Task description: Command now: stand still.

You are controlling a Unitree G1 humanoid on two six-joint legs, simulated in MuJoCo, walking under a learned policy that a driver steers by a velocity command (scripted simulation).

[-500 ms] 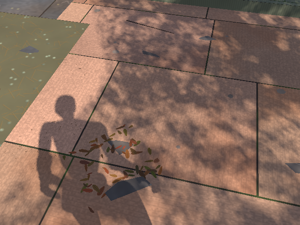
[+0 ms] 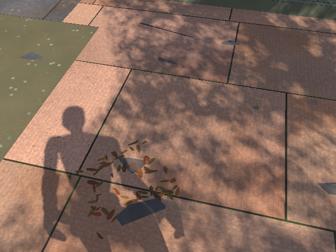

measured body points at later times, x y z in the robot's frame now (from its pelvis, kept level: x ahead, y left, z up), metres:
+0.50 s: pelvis +0.03 +0.01 +0.00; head +0.03 +0.03 +0.45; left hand +0.02 +0.28 -0.15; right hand +0.08 -0.25 -0.14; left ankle +0.02 +0.13 -0.71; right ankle -0.02 -0.11 -0.74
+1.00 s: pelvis +0.25 +0.03 -0.01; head +0.28 +0.03 +0.44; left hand +0.49 +0.24 -0.11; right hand +0.13 -0.21 -0.15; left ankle +0.05 +0.14 -0.74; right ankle +0.43 -0.09 -0.72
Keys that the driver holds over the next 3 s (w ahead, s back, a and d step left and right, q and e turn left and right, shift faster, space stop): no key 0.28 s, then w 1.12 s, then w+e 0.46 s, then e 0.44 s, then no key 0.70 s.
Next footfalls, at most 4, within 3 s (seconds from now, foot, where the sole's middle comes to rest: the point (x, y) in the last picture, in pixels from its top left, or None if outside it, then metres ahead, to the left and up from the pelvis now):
0.58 left None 0.09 0.14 -0.77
1.04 right None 0.47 -0.08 -0.77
1.58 left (144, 191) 0.78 0.15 -0.77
2.10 right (207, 156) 0.98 -0.14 -0.77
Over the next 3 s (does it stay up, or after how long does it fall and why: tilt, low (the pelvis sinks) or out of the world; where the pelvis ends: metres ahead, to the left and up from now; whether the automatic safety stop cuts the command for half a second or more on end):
stays up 0.98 -0.02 -0.01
